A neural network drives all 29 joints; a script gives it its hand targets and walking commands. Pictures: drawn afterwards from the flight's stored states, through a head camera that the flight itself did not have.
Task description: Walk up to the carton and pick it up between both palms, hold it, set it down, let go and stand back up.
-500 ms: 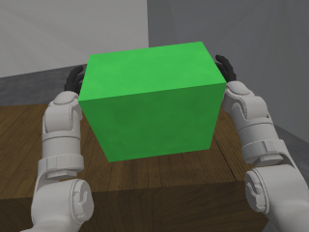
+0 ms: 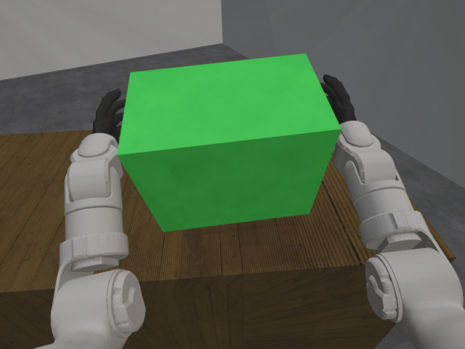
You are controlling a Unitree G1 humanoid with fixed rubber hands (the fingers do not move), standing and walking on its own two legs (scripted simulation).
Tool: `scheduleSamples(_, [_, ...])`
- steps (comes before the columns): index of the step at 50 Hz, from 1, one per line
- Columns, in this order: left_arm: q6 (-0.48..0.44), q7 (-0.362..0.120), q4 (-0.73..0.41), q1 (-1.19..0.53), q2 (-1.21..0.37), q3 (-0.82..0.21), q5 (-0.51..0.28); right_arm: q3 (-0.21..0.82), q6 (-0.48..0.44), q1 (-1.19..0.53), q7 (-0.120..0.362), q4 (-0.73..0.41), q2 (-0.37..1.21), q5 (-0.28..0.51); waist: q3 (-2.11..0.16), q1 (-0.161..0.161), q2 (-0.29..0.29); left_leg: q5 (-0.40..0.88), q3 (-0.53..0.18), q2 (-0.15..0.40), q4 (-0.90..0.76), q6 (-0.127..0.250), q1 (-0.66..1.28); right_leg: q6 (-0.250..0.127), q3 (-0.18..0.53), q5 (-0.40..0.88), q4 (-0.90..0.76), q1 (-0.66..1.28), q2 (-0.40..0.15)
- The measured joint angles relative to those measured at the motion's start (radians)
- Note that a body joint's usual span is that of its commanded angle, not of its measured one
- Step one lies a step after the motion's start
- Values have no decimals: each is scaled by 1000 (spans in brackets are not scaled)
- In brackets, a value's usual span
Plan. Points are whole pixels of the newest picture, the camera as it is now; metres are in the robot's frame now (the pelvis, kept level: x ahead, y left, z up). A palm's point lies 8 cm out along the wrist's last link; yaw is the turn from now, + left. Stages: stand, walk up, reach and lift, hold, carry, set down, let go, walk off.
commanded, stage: set down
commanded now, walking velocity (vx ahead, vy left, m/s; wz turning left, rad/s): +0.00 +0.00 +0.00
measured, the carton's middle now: (228, 149) +0.42 +0.00 +0.19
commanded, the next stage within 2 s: none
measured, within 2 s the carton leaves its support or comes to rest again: neither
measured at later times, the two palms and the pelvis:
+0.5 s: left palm (113, 158) +0.39 +0.18 +0.21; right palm (340, 136) +0.40 -0.19 +0.22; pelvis +0.00 +0.00 +0.00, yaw +0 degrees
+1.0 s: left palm (120, 168) +0.41 +0.19 +0.17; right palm (325, 143) +0.43 -0.18 +0.18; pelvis +0.01 +0.00 +0.00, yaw +0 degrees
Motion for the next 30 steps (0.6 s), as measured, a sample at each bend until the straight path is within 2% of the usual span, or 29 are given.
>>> scheduleSamples(14, [-1, 18, -44, 79, -45, 0, 0, 0, -14, 53, 8, 1, 0, 37, 2, 0, -18, -6, 0, 0, 0, -5, 0, 0, 0, -5, 0, 0, 0])
scheduleSamples(23, [-19, 27, -47, 87, -52, 0, 0, 0, -39, 59, 14, 4, 0, 35, 1, 1, -16, 1, 0, 1, 0, -6, 0, 0, -1, 1, 0, 0, 0])
scheduleSamples(30, [-10, 46, -39, 87, -73, 0, 0, -30, -81, 60, 60, 76, 0, -12, 6, 10, -16, 1, 0, 1, -1, -4, 0, 0, -1, 1, 0, 0, 0])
